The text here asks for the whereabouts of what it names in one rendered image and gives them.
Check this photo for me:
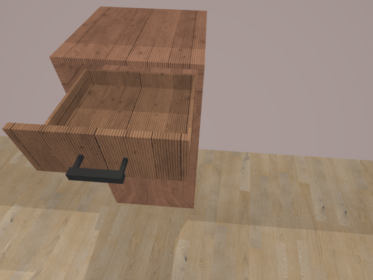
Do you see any cabinet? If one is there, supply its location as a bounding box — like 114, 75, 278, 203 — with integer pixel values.
49, 6, 207, 209

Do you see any handle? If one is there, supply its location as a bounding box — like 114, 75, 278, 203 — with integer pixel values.
66, 155, 128, 184

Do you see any drawer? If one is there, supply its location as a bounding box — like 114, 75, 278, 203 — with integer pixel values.
2, 69, 196, 181

